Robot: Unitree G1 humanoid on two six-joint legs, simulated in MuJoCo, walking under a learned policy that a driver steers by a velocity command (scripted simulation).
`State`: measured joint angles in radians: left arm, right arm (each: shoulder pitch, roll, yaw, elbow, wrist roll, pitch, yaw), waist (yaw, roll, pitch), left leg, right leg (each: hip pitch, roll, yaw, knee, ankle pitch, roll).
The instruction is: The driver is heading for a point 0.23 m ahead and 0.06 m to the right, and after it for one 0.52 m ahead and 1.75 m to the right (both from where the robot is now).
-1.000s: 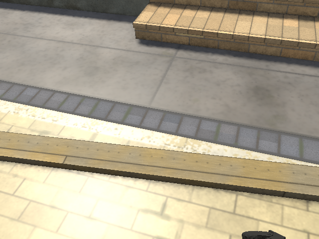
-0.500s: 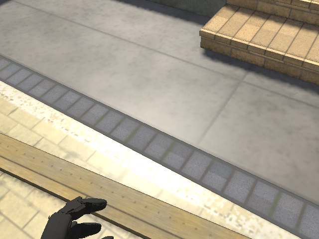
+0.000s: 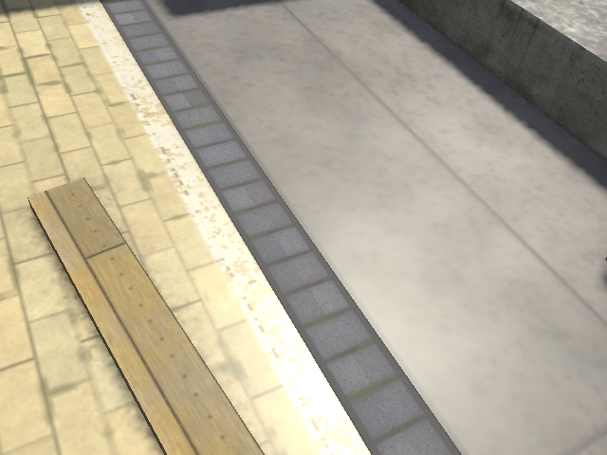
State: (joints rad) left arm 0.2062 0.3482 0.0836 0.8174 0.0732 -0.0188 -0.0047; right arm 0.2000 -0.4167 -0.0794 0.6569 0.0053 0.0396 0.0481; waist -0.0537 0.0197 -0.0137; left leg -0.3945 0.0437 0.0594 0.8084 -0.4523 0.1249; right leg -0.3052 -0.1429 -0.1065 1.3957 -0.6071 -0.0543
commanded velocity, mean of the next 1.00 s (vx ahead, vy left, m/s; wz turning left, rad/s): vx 0.24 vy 0.00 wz -0.57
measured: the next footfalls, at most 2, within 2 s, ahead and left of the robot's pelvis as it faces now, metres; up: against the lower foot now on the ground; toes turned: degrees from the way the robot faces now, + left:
right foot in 0.30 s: +0.47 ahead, -0.07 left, +0.02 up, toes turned +8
left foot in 0.58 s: +0.56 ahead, +0.09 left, +0.05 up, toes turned -24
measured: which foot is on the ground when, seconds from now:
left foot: down 0.00-0.30, up 0.32-0.56, down 0.58-0.92, up 0.94-1.00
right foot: up 0.00-0.28, down 0.30-0.60, up 0.62-0.90, down 0.92-1.00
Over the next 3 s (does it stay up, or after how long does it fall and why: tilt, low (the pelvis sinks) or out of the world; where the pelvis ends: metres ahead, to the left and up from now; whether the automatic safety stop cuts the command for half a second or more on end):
stays up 0.39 -0.45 0.01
